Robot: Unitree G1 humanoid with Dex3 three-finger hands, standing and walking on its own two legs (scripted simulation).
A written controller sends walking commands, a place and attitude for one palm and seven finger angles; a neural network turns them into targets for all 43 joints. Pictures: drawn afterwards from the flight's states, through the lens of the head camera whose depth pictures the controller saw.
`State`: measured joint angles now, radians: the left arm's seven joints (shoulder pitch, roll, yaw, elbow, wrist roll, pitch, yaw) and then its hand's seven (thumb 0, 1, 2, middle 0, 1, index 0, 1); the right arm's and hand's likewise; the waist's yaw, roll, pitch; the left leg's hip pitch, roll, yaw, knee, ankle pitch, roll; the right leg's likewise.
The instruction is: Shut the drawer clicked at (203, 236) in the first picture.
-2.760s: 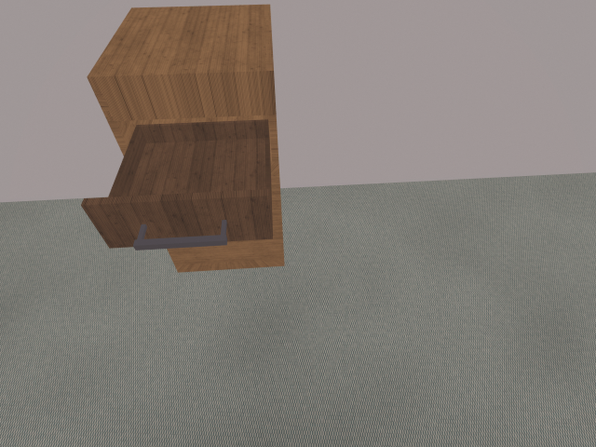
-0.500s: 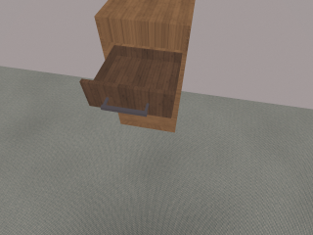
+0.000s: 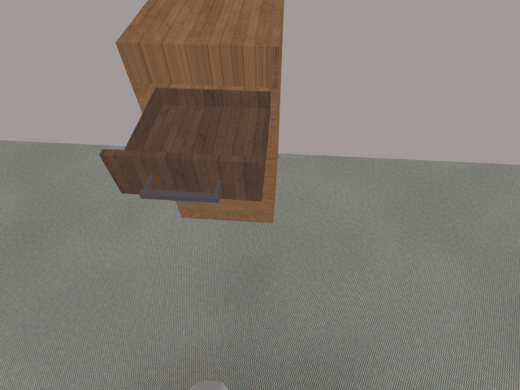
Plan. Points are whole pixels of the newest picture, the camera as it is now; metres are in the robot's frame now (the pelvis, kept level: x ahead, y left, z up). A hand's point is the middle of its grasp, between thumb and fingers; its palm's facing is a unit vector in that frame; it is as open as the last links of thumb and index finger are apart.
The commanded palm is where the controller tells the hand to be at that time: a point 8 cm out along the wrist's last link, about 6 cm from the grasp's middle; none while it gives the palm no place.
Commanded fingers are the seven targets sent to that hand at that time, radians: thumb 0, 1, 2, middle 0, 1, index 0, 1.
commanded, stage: take the last steps up to it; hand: left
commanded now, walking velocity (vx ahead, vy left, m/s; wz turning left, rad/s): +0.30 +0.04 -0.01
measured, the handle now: (181, 189) +0.56 +0.24 -0.13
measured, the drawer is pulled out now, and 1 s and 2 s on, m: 0.30 0.30 0.30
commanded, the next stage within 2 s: come to a stop and stand still in 0.60 s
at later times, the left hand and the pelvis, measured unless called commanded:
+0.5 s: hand (169, 335) +0.23 +0.19 -0.16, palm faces +0.00 -0.98 -0.19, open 7.4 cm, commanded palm none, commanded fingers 0.00 0.90 0.90 -0.20 -0.30 -0.20 -0.30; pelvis +0.14 +0.01 +0.01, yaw -1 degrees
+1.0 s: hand (185, 312) +0.28 +0.18 -0.18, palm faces +0.04 -0.97 -0.22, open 7.3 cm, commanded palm none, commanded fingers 0.00 0.90 0.90 -0.20 -0.30 -0.20 -0.30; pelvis +0.26 +0.00 +0.00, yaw -2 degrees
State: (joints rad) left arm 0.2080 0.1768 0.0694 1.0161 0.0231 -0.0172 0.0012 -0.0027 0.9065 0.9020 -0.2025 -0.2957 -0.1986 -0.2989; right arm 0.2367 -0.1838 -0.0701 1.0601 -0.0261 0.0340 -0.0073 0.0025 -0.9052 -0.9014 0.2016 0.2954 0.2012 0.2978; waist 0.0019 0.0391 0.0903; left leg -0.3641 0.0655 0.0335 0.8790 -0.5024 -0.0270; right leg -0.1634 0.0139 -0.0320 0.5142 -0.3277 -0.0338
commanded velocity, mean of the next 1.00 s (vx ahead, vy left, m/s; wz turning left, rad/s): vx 0.07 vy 0.02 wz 0.00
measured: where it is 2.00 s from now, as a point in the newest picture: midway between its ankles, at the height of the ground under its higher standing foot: (279, 386)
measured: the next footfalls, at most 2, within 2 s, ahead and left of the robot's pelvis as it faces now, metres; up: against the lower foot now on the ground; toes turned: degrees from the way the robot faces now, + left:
left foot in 0.20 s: +0.16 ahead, +0.14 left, +0.00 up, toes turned +3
right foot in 0.54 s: +0.24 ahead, -0.10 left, +0.00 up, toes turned -7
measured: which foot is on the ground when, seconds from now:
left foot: up 0.00-0.18, down 0.20-0.54, up 0.56-0.84, down 0.86-1.00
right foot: down 0.00-0.22, up 0.24-0.52, down 0.54-0.90, up 0.92-1.00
